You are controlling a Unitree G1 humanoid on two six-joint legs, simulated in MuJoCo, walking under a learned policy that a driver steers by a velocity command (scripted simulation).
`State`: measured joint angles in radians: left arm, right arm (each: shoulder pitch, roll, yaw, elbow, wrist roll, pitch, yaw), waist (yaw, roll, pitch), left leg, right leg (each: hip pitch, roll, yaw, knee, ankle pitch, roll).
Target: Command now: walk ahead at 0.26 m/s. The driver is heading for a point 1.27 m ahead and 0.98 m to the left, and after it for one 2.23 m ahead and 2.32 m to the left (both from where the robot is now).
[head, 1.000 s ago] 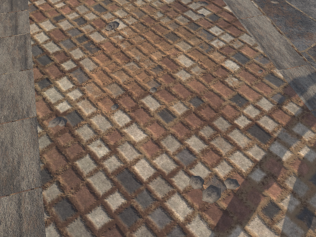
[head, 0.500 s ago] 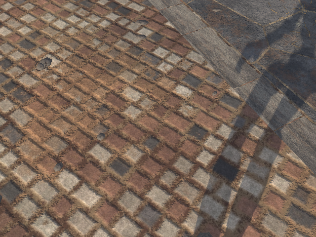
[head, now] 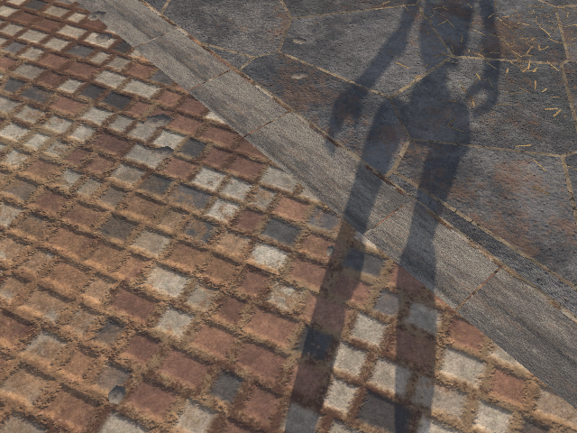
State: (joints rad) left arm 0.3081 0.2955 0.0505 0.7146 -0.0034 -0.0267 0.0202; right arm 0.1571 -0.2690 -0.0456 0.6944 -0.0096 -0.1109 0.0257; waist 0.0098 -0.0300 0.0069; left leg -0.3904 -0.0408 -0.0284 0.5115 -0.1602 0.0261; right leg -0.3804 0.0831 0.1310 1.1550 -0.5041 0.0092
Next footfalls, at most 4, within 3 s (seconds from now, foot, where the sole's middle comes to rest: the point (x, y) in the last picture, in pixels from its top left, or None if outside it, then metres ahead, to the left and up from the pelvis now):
0.30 right None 0.17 -0.11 -0.77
0.70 left None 0.09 0.14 -0.77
1.22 right None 0.20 -0.04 -0.77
1.64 left None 0.01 0.14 -0.77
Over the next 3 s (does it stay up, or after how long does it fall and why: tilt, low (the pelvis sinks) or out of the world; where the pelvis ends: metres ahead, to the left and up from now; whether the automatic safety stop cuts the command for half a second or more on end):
stays up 0.41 0.36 0.00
